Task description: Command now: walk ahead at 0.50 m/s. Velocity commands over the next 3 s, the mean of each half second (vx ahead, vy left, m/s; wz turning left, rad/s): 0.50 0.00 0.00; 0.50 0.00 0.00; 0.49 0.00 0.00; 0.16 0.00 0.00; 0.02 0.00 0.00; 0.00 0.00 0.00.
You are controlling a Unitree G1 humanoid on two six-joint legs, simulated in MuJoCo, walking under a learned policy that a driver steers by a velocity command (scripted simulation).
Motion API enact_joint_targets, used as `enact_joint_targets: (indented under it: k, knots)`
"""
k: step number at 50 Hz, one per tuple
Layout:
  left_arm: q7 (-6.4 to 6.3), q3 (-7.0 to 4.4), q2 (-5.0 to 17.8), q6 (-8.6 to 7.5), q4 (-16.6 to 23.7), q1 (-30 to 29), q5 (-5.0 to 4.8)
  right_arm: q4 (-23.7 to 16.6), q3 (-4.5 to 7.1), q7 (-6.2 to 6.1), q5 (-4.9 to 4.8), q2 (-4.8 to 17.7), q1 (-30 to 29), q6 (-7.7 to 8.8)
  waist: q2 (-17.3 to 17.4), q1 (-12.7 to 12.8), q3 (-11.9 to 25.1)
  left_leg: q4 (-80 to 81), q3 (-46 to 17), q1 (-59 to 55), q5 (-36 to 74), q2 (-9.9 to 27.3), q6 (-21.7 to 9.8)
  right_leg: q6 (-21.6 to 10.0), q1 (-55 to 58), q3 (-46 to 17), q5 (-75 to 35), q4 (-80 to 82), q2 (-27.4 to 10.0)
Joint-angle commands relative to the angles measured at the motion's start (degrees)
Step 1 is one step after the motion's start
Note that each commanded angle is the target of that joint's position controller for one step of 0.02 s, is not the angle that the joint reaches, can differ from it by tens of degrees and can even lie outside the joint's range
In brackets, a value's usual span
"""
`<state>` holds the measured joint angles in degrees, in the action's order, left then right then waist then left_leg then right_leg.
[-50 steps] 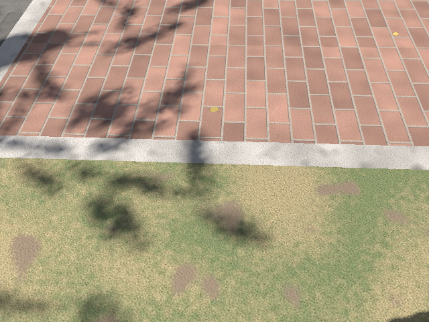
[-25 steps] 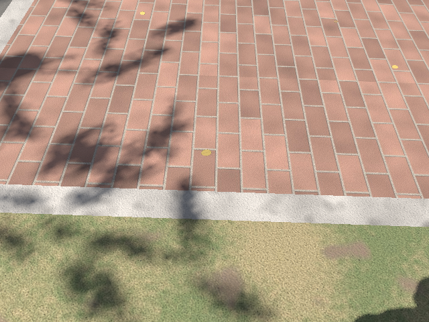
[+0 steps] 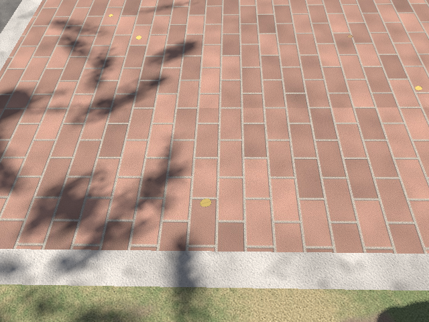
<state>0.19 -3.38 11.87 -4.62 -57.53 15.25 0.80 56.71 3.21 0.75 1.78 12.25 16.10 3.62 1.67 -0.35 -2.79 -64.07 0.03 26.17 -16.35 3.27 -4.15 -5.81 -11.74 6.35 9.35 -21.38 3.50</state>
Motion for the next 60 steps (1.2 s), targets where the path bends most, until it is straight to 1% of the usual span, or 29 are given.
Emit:
enact_joint_targets:
  k: [1,4,7,13,16,17,18,19,20,21,22,23,25,26,28,31,36,41,44,45,46,47,48,49,50,51,53,56,60]
  knots:
    - [-0.23,-0.5,5.05,-1.62,0.62,3.82,-0.22,-1.56,0.39,0.69,0.51,1.45,3.86,-1.22,-4.5,-1.9,-0.31,1.94,-0.34,5.52,4.38,2.88,1.39,-6.36,1.41,-13.75,-7.84,14.38,-15.15]
    - [-0.18,-0.29,5.29,-1.58,-0.09,7.11,-0.26,-4.38,0.38,0.86,0.2,2.28,-4.22,-1.57,-4.45,-0.3,-2.25,9.07,0.86,11.28,10.15,3.94,2.85,-6.27,4.04,-11.9,-9.97,15.92,-14.28]
    - [-0.22,0.03,5.11,-1.52,-0.69,9.88,-0.28,-6.56,-0.15,0.99,-0.32,1.7,-10.68,-1.37,-4.59,1.28,-2.79,18.33,2.37,11.43,14.76,3.09,3.45,-5.46,6.57,-9.7,-14.51,15.66,-13.25]
    - [-0.98,0.12,5.67,-1.22,-2.85,15.22,0.41,-9.8,-0.65,0.84,-0.52,2.04,-19.06,-0.75,-5.38,3.67,-3.72,28.94,4.13,11.34,14.43,0.58,1.34,-5.68,16.81,-8.57,-23.21,12.46,-15.65]
    - [-1.48,-0.21,6.78,-0.98,-3.05,13.43,0.8,-9.81,-0.17,0.53,-0.55,3.06,-16.62,0.02,-5.88,1.33,-2.53,32.63,5.03,5.15,8.26,-1.8,-1.32,-4.6,19.52,-7.37,-36.37,6.5,-16.78]
    - [-1.53,-0.38,7.35,-0.89,-3.02,12.52,0.86,-8.45,0.3,0.15,-0.48,3.82,-12.12,0.33,-6.3,-0.66,-0.16,33.84,5.83,-1.04,6.34,-3.74,-2.42,-3.86,19.26,-6.67,-44.02,1.16,-16.43]
    - [-1.39,-0.39,7.49,-0.65,-2.91,11.39,0.63,-5.48,0.97,-0.32,-0.21,4.69,-3.41,0.82,-4.93,-4.47,4.19,37.66,6.84,-11.34,8.48,-5.53,-3.77,-2.8,17.32,-4.96,-46.34,-8.67,-14.6]
    - [-1.21,0.05,6.46,-0.69,-1.9,10.89,0.11,-2.49,2.1,-0.94,0.96,7.7,6.98,1.41,-2.65,-8.06,10.42,37.88,0.86,-26.87,8.33,-0.01,-6.17,-1.69,7.41,-3.56,-34.93,-22.1,-12.3]
    - [-0.46,1.2,1.26,-0.73,-0.01,16.02,-2.4,-1.82,3.84,-1.24,2.13,14.34,14.1,1.43,9.61,-7.31,19.17,41.24,-25.65,-44.63,2.03,17.76,-13.41,1.39,-12.84,0.38,-4.46,-45.28,-3.24]
    - [-0.43,-0.06,5.0,-0.67,-0.57,14.95,-1.06,-1.99,3.69,-0.56,0.05,13.33,10.59,0.5,7.31,-5.98,19.71,48.28,-38.62,-42.97,2.14,20.53,-14.94,0.65,-20.49,-7.33,19.67,-53.87,0.22]
    - [-0.4,-0.57,5.85,-0.44,0.82,9.95,-0.37,-2.96,2.95,-0.37,-1.02,10.88,3.56,0.25,3.33,-3.13,10.14,48.83,-29.06,-34.6,-1.24,18.29,-13.08,0.11,-24.23,-9.35,15.15,-55.05,-3.78]
    - [-0.08,-0.31,4.95,-0.71,1.59,6.79,-0.13,-3.65,1.85,-0.12,-1.08,6.84,-0.47,0.55,0.32,-2.06,4.7,51.43,-22.62,-26.52,0.87,15.88,-11.41,0.14,-23.68,-9.23,10.79,-51.87,-5.93]
    - [0.33,-0.25,3.09,0.36,1.44,6.78,1.04,-2.62,0.59,-0.43,-1.23,3.04,-2.33,1.24,1.56,1.38,0.44,54.75,-13.47,-17.2,6.33,10.6,-7.44,0.99,-18.75,-8.71,7.22,-45.17,-8.76]
    - [0.73,-0.12,2.12,1.12,0.95,7.85,1.38,-1.96,0.33,-0.58,-1.15,2.59,-1.34,1.65,2.01,2.11,0.71,55.38,-11.01,-15.77,8.85,9.5,-7.03,1.57,-16.83,-8.25,6.41,-43.97,-8.92]
    - [1.18,-0.19,1.98,1.99,1.64,6.42,1.5,-0.59,0.56,-0.72,-1.21,4.15,1.96,2.44,1.58,2.55,0.59,56.24,-8.43,-15.76,14.34,8.67,-7.69,2.6,-18.04,-7.07,4.41,-42.21,-9.2]
    - [1.43,-0.24,2.76,2.61,4.35,-1.08,1.33,0.31,0.63,-0.73,-1.26,5.35,5.09,2.63,1.21,1.54,-1.55,58.38,-6.21,-17.69,15.51,7.89,-7.98,4.2,-24.32,-5.84,-1.29,-36.31,-10.61]
    - [1.6,0.54,2.0,2.33,8.07,-11.79,0.58,1.47,0.16,-0.8,-1.24,5.09,9.85,2.51,1.57,-1.14,-2.78,58.24,-2.83,-22.17,22.4,6.49,-7.02,5.09,-25.49,-3.39,-8.75,-21.71,-9.42]
    - [1.42,0.79,2.66,1.76,10.77,-18.1,0.49,3.27,0.17,-1.49,-0.6,5.59,13.89,2.19,2.21,-2.81,-3.67,55.24,-2.17,-31.02,29.8,8.94,-7.24,3.0,-25.48,-2.27,-7.37,-13.59,-7.46]
    - [1.08,0.26,3.74,0.98,10.63,-15.15,0.46,3.43,0.52,-1.98,-0.23,6.73,12.0,1.96,2.7,-0.31,-2.26,48.89,-0.91,-33.61,43.66,9.99,-6.01,0.29,-18.8,-1.29,-1.13,-9.95,-4.93]
    - [0.69,-0.25,4.54,0.65,9.1,-10.18,0.53,3.42,0.69,-2.01,-0.16,7.29,11.14,1.84,2.99,1.85,0.33,43.0,-0.21,-33.36,51.03,9.54,-5.26,-0.83,-12.32,-0.51,0.6,-8.61,-2.96]
    - [0.21,-0.96,5.5,0.11,5.9,-0.86,0.88,3.25,0.65,-1.87,-0.42,7.27,10.01,1.58,1.27,5.87,5.05,32.5,1.73,-30.79,52.11,7.41,-4.13,-2.23,-1.2,0.38,-1.94,-4.77,-1.38]
    - [-0.44,-2.16,9.12,-0.45,3.25,9.59,2.23,1.88,0.09,-1.66,-1.0,5.91,9.7,1.64,-2.0,9.32,11.73,17.6,3.27,-19.87,38.0,4.94,-3.01,-4.95,14.46,-8.18,0.21,-4.49,-9.29]
    - [-0.51,-3.93,15.88,-0.31,2.61,15.03,2.99,0.44,-1.06,-0.85,-3.56,0.02,16.32,1.64,-15.8,7.39,19.99,-6.31,6.42,1.73,0.77,-5.78,0.06,-13.57,31.95,-36.93,5.35,0.37,-27.2]
    - [-0.03,-3.48,13.35,0.7,3.1,10.23,0.68,0.96,0.41,-0.98,-1.85,5.45,12.98,1.59,-9.0,6.35,18.7,-12.28,-2.35,7.75,-11.6,-6.12,-0.97,-13.12,28.07,-44.24,7.43,6.04,-26.55]
    - [0.1,-2.6,10.56,0.78,4.28,3.18,-0.01,-0.79,0.76,-0.86,-1.46,5.81,7.9,1.6,-6.28,3.77,9.21,-12.11,-3.04,10.64,-6.97,-2.66,-1.4,-11.28,19.46,-34.1,8.28,6.55,-24.64]
    - [0.35,-1.56,6.8,0.39,4.67,-0.04,0.14,-1.34,0.55,-0.63,-1.35,4.95,5.23,1.87,-3.22,2.65,4.95,-8.72,-3.03,9.35,-2.98,-0.59,-1.43,-9.63,12.28,-28.17,4.29,8.87,-22.21]
    - [-0.02,-0.4,3.36,-0.35,3.28,-1.04,-0.09,-1.02,0.43,-0.2,0.02,2.97,5.84,0.6,-4.73,-0.71,1.31,-2.51,-2.65,4.04,-0.2,1.87,-0.54,-5.95,3.56,-19.19,-1.97,11.61,-17.33]
    - [-0.24,-0.46,4.75,-1.52,1.32,3.11,-0.24,-1.22,0.35,0.63,0.54,1.74,5.19,-1.02,-4.62,-1.8,1.03,0.65,-0.95,3.77,2.14,2.27,0.98,-6.26,2.15,-14.83,-8.48,13.29,-15.72]
    - [-0.19,-0.38,5.7,-1.61,0.24,7.14,-0.29,-4.78,0.31,0.94,0.22,2.69,-4.95,-1.66,-4.35,-0.15,-1.85,9.36,0.75,11.39,9.67,3.94,3.03,-6.35,4.75,-12.02,-9.89,15.95,-14.64]
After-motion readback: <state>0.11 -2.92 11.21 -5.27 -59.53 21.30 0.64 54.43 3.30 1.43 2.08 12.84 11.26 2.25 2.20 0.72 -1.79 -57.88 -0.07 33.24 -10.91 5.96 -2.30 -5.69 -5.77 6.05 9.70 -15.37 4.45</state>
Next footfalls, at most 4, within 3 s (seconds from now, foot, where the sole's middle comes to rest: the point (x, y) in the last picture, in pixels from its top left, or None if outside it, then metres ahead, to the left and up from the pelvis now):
0.38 left None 0.37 0.12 -0.78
0.94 right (250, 266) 0.67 -0.07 -0.78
1.50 left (197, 192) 0.98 0.12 -0.78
1.92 right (249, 187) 1.00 -0.08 -0.78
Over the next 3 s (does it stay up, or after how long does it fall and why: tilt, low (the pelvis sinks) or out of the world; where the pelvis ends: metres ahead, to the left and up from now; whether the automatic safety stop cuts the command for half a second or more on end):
stays up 0.96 0.02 0.00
